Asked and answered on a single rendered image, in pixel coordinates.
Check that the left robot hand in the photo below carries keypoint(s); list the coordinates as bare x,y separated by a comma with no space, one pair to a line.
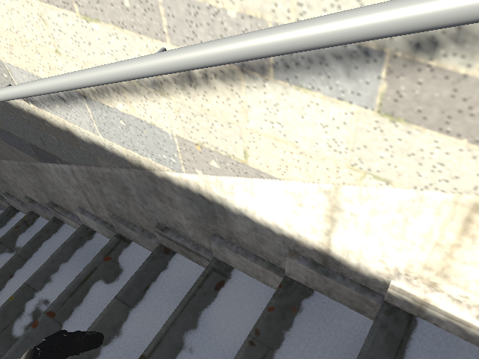
63,344

